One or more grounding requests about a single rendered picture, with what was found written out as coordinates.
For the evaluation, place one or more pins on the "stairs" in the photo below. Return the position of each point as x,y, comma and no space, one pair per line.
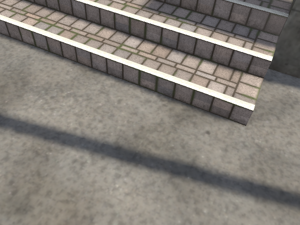
210,54

